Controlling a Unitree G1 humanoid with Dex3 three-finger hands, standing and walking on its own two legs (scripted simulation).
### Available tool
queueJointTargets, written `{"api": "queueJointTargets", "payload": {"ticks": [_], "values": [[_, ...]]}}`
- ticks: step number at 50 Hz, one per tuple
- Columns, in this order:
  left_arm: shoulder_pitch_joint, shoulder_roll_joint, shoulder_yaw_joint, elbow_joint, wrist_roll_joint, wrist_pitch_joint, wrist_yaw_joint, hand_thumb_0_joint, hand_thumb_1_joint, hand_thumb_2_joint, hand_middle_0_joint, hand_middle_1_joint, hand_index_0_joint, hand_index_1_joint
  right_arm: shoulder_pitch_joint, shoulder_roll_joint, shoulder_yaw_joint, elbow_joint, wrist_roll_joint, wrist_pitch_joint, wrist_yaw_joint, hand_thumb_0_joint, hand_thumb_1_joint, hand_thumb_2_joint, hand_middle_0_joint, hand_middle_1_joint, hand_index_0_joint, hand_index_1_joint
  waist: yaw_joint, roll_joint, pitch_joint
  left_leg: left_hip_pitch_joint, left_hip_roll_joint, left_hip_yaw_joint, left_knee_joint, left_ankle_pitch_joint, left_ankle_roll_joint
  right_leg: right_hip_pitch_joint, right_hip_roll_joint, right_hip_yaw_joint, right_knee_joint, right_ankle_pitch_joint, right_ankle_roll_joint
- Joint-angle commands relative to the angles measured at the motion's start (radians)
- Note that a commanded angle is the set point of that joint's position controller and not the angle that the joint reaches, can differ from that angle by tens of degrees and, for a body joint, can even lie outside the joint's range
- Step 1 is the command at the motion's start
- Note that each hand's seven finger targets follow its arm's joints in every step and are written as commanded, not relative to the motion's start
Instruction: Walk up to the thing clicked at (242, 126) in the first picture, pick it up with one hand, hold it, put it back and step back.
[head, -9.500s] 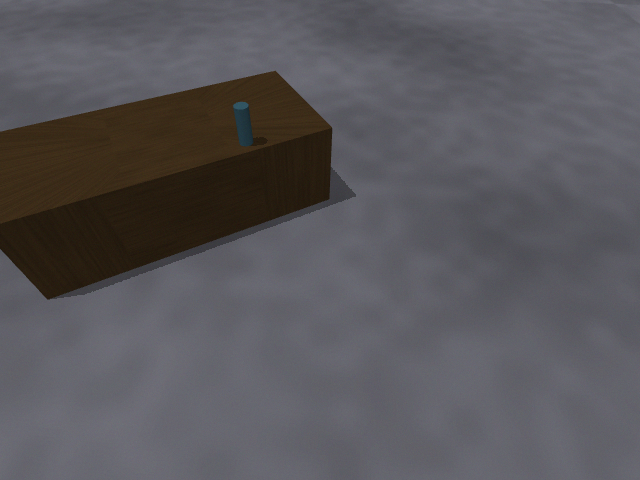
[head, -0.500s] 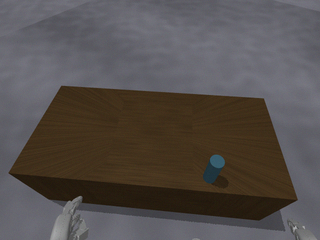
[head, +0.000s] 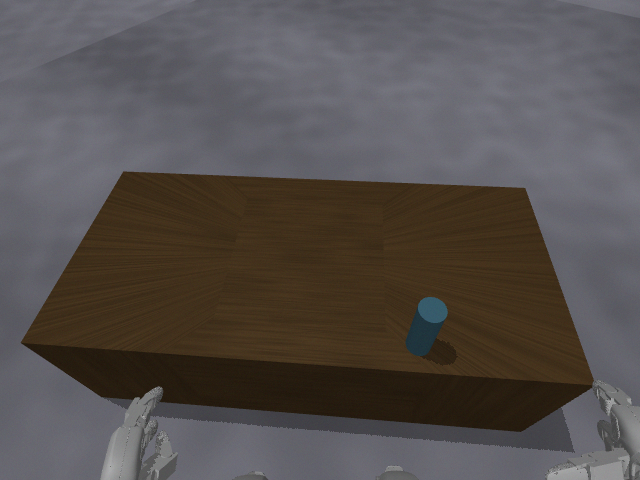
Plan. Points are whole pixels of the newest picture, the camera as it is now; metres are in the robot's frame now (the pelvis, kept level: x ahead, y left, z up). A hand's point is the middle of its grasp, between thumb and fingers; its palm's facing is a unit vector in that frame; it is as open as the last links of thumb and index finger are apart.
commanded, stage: go down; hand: right
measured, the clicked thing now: (424, 328) +0.44 -0.18 -0.25
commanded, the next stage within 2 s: approach in 1.28 s
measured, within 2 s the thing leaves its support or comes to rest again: neither
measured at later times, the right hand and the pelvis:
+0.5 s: hand (600, 353) +0.30 -0.33 -0.01, palm faces +0.10 +0.98 -0.19, open 17.6 cm; pelvis -0.01 +0.00 +0.01, yaw +1 degrees
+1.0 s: hand (610, 313) +0.34 -0.35 +0.02, palm faces +0.10 +0.98 -0.15, open 17.4 cm; pelvis +0.00 +0.00 +0.01, yaw +2 degrees
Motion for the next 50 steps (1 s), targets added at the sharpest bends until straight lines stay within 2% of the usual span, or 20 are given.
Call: {"api": "queueJointTargets", "payload": {"ticks": [1, 6, 7, 8, 9, 10, 14, 19, 23, 24, 28, 29, 30, 32, 36, 39, 41, 45, 48, 50], "values": [[-0.024, 0.174, 0.066, -0.091, 0.002, -0.057, 0.031, 0.0, 0.895, 0.893, -0.202, -0.304, -0.204, -0.302, -0.298, -0.322, -0.154, -0.099, 0.021, -0.095, 0.028, 0.0, 0.555, -0.04, 0.053, 0.046, 0.05, 0.046, 0.035, -0.148, -0.156, 0.02, -0.046, 0.016, -0.153, 0.128, 0.046, 0.174, 0.028, -0.033, -0.206, 0.127, -0.035], [-0.019, 0.183, 0.064, -0.076, 0.0, -0.037, 0.026, 0.0, 0.886, 0.905, -0.201, -0.303, -0.198, -0.305, -0.332, -0.324, -0.167, 0.1, 0.039, -0.099, 0.108, 0.0, 0.529, -0.05, 0.051, 0.048, 0.049, 0.048, 0.019, -0.116, -0.178, 0.061, -0.05, 0.029, -0.156, 0.193, 0.05, 0.182, 0.025, -0.031, -0.213, 0.216, -0.031], [-0.014, 0.187, 0.067, -0.071, -0.001, -0.032, 0.025, 0.0, 0.881, 0.906, -0.201, -0.3, -0.197, -0.304, -0.353, -0.355, -0.186, 0.114, 0.042, -0.104, 0.119, 0.0, 0.533, -0.05, 0.053, 0.048, 0.051, 0.048, 0.006, -0.101, -0.186, 0.073, -0.053, 0.034, -0.155, 0.204, 0.05, 0.18, 0.024, -0.029, -0.219, 0.232, -0.03], [-0.014, 0.189, 0.066, -0.073, -0.003, -0.024, 0.02, 0.0, 0.876, 0.906, -0.201, -0.301, -0.197, -0.305, -0.356, -0.342, -0.174, 0.146, 0.043, -0.108, 0.136, 0.0, 0.552, -0.057, 0.046, 0.051, 0.046, 0.051, 0.007, -0.103, -0.172, 0.063, -0.053, 0.032, -0.155, 0.199, 0.052, 0.18, 0.022, -0.031, -0.221, 0.229, -0.029], [-0.007, 0.191, 0.067, -0.072, -0.002, -0.019, 0.02, 0.0, 0.877, 0.905, -0.199, -0.3, -0.196, -0.303, -0.372, -0.373, -0.194, 0.158, 0.042, -0.119, 0.147, 0.0, 0.534, -0.061, 0.046, 0.052, 0.047, 0.052, 0.002, -0.099, -0.163, 0.069, -0.053, 0.03, -0.162, 0.201, 0.052, 0.174, 0.024, -0.034, -0.224, 0.231, -0.031], [0.005, 0.192, 0.068, -0.07, -0.001, -0.014, 0.017, 0.0, 0.874, 0.908, -0.199, -0.297, -0.194, -0.303, -0.393, -0.365, -0.192, 0.204, 0.045, -0.13, 0.161, 0.0, 0.543, -0.06, 0.046, 0.052, 0.047, 0.052, 0.009, -0.068, -0.158, 0.061, -0.057, 0.036, -0.156, 0.199, 0.053, 0.166, 0.019, -0.027, -0.227, 0.234, -0.034], [0.013, 0.194, 0.069, -0.079, 0.001, 0.0, 0.006, 0.0, 0.878, 0.905, -0.197, -0.297, -0.193, -0.3, -0.451, -0.433, -0.229, 0.254, 0.039, -0.191, 0.191, 0.0, 0.562, -0.073, 0.033, 0.057, 0.039, 0.057, -0.002, -0.059, -0.128, 0.068, -0.051, 0.018, -0.174, 0.18, 0.053, 0.143, 0.024, -0.042, -0.231, 0.2, -0.044], [0.038, 0.21, 0.079, -0.075, 0.007, 0.003, 0.005, 0.0, 0.885, 0.901, -0.192, -0.295, -0.192, -0.295, -0.611, -0.512, -0.278, 0.225, 0.053, -0.316, 0.222, 0.0, 0.6, -0.079, 0.022, 0.061, 0.03, 0.061, 0.017, -0.081, -0.206, 0.072, -0.043, -0.006, -0.165, 0.214, 0.052, 0.18, 0.027, -0.053, -0.212, 0.214, -0.053], [0.074, 0.22, 0.084, -0.052, 0.013, 0.014, 0.004, 0.0, 0.88, 0.905, -0.193, -0.294, -0.19, -0.298, -0.671, -0.519, -0.278, 0.317, 0.054, -0.4, 0.247, 0.0, 0.577, -0.071, 0.033, 0.057, 0.036, 0.058, 0.034, -0.106, -0.256, 0.046, -0.042, -0.011, -0.146, 0.242, 0.057, 0.201, 0.025, -0.053, -0.194, 0.246, -0.05], [0.087, 0.227, 0.086, -0.045, 0.012, 0.018, 0.004, 0.0, 0.884, 0.907, -0.191, -0.294, -0.188, -0.297, -0.678, -0.545, -0.295, 0.319, 0.056, -0.412, 0.251, 0.0, 0.562, -0.067, 0.038, 0.055, 0.038, 0.055, 0.026, -0.112, -0.275, 0.058, -0.042, -0.01, -0.149, 0.252, 0.058, 0.215, 0.026, -0.054, -0.198, 0.258, -0.048], [0.105, 0.239, 0.083, -0.027, 0.014, 0.033, -0.005, 0.0, 0.885, 0.906, -0.195, -0.297, -0.191, -0.3, -0.694, -0.545, -0.291, 0.454, 0.058, -0.447, 0.28, 0.0, 0.571, -0.062, 0.042, 0.054, 0.041, 0.054, 0.024, -0.118, -0.248, 0.042, -0.047, -0.003, -0.155, 0.242, 0.061, 0.208, 0.023, -0.048, -0.213, 0.257, -0.044], [0.104, 0.242, 0.079, -0.026, 0.014, 0.036, -0.008, 0.0, 0.881, 0.906, -0.195, -0.296, -0.191, -0.301, -0.727, -0.576, -0.304, 0.444, 0.06, -0.461, 0.284, 0.0, 0.543, -0.06, 0.049, 0.052, 0.045, 0.052, 0.019, -0.133, -0.25, 0.039, -0.05, 0.001, -0.156, 0.238, 0.062, 0.213, 0.022, -0.046, -0.221, 0.257, -0.041], [0.111, 0.239, 0.079, -0.024, 0.017, 0.041, -0.01, 0.0, 0.882, 0.91, -0.196, -0.296, -0.19, -0.302, -0.708, -0.56, -0.293, 0.499, 0.052, -0.466, 0.29, 0.0, 0.555, -0.066, 0.043, 0.054, 0.041, 0.054, 0.018, -0.126, -0.259, 0.048, -0.047, 0.0, -0.155, 0.263, 0.063, 0.222, 0.021, -0.048, -0.214, 0.292, -0.04], [0.118, 0.242, 0.077, -0.024, 0.018, 0.05, -0.015, 0.0, 0.889, 0.903, -0.196, -0.297, -0.194, -0.3, -0.718, -0.584, -0.305, 0.525, 0.052, -0.485, 0.301, 0.0, 0.531, -0.062, 0.05, 0.052, 0.046, 0.052, 0.01, -0.116, -0.242, 0.054, -0.05, 0.003, -0.158, 0.267, 0.064, 0.206, 0.021, -0.046, -0.22, 0.301, -0.042], [0.122, 0.239, 0.073, -0.035, 0.02, 0.059, -0.027, 0.0, 0.894, 0.903, -0.197, -0.3, -0.196, -0.3, -0.739, -0.583, -0.309, 0.601, 0.06, -0.524, 0.32, 0.0, 0.55, -0.064, 0.046, 0.053, 0.043, 0.053, 0.017, -0.073, -0.22, 0.057, -0.051, -0.004, -0.168, 0.255, 0.063, 0.177, 0.022, -0.049, -0.22, 0.277, -0.05], [0.125, 0.249, 0.072, -0.038, 0.021, 0.064, -0.031, 0.0, 0.892, 0.901, -0.196, -0.299, -0.196, -0.299, -0.794, -0.628, -0.327, 0.587, 0.064, -0.565, 0.329, 0.0, 0.541, -0.072, 0.044, 0.055, 0.043, 0.055, 0.019, -0.091, -0.23, 0.051, -0.05, -0.013, -0.165, 0.265, 0.064, 0.177, 0.026, -0.054, -0.214, 0.279, -0.053], [0.135, 0.247, 0.072, -0.034, 0.022, 0.064, -0.034, 0.0, 0.9, 0.901, -0.195, -0.302, -0.196, -0.3, -0.826, -0.625, -0.324, 0.604, 0.068, -0.587, 0.336, 0.0, 0.541, -0.067, 0.046, 0.053, 0.043, 0.053, 0.033, -0.081, -0.246, 0.044, -0.049, -0.018, -0.165, 0.267, 0.062, 0.172, 0.028, -0.055, -0.203, 0.272, -0.055], [0.136, 0.26, 0.068, -0.026, 0.022, 0.066, -0.037, 0.0, 0.905, 0.897, -0.197, -0.305, -0.201, -0.3, -0.873, -0.657, -0.328, 0.613, 0.073, -0.625, 0.35, 0.0, 0.51, -0.065, 0.054, 0.05, 0.047, 0.05, 0.036, -0.117, -0.262, 0.013, -0.049, -0.019, -0.162, 0.232, 0.064, 0.196, 0.028, -0.053, -0.206, 0.236, -0.053], [0.153, 0.268, 0.068, -0.016, 0.024, 0.069, -0.037, 0.0, 0.903, 0.899, -0.195, -0.304, -0.199, -0.3, -0.892, -0.694, -0.346, 0.607, 0.074, -0.643, 0.354, 0.0, 0.493, -0.07, 0.055, 0.05, 0.049, 0.05, 0.024, -0.143, -0.314, 0.025, -0.051, -0.014, -0.146, 0.284, 0.065, 0.226, 0.028, -0.049, -0.193, 0.319, -0.045], [0.162, 0.265, 0.065, -0.015, 0.025, 0.074, -0.039, 0.0, 0.901, 0.904, -0.195, -0.304, -0.196, -0.302, -0.883, -0.688, -0.348, 0.641, 0.075, -0.645, 0.357, 0.0, 0.474, -0.068, 0.058, 0.047, 0.05, 0.047, 0.032, -0.12, -0.318, 0.038, -0.052, -0.011, -0.148, 0.298, 0.064, 0.223, 0.027, -0.048, -0.189, 0.336, -0.046]]}}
